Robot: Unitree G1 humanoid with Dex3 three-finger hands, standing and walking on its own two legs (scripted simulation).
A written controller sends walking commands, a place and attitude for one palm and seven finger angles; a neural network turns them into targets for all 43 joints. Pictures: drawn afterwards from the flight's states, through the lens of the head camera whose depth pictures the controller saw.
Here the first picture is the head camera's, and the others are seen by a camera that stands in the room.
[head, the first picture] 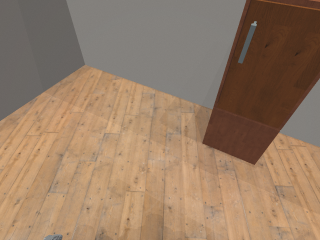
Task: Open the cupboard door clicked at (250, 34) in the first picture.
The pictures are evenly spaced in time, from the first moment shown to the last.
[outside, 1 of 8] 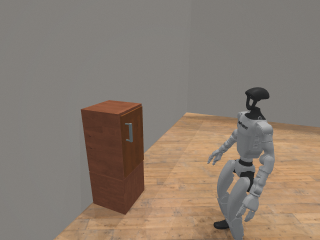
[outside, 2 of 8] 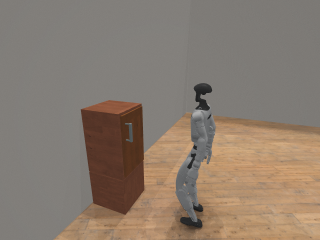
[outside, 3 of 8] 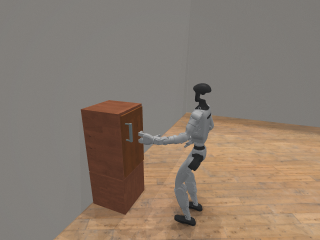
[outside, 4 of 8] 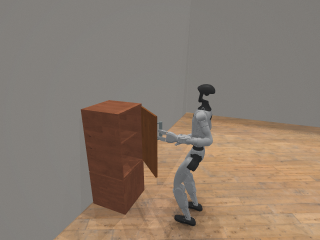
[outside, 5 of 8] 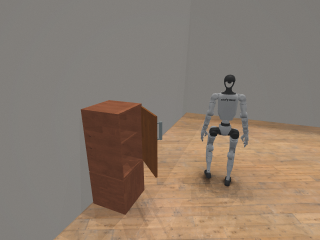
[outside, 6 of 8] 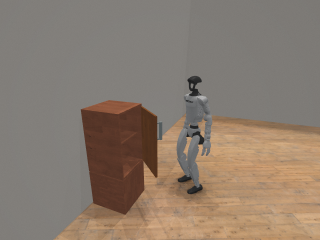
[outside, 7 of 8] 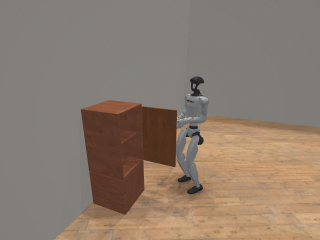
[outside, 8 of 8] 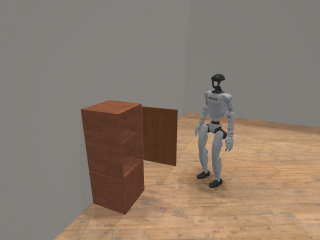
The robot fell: no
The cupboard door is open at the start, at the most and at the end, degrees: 0 94 93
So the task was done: yes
